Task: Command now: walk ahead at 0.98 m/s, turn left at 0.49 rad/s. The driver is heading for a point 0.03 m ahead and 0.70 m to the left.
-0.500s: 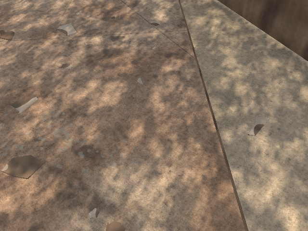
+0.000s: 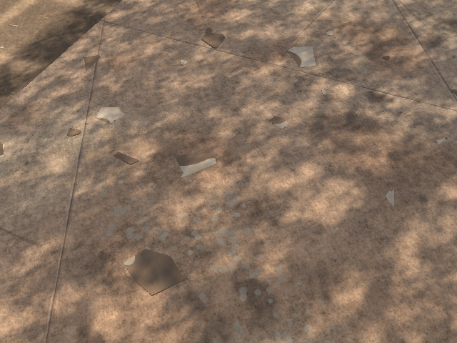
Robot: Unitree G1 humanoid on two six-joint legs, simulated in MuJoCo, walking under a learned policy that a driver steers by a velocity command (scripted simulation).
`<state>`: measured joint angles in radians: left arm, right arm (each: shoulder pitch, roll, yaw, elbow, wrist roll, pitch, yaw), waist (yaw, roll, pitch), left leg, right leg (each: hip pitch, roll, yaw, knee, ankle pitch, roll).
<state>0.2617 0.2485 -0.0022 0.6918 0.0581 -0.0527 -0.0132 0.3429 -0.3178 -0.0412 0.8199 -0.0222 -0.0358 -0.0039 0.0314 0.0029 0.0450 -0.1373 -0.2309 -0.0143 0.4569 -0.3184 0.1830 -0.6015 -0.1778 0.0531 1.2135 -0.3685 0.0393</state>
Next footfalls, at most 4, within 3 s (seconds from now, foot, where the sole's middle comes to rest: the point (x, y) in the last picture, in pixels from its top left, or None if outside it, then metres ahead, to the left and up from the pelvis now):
0.22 right None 0.45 -0.14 -0.76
0.64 left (233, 267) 0.70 0.07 -0.76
1.12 right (282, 251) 0.76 -0.08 -0.76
1.62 left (139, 258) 0.73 0.38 -0.76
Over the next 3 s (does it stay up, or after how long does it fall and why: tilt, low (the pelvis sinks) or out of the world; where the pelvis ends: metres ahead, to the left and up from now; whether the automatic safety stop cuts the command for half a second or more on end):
stays up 0.52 1.44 -0.05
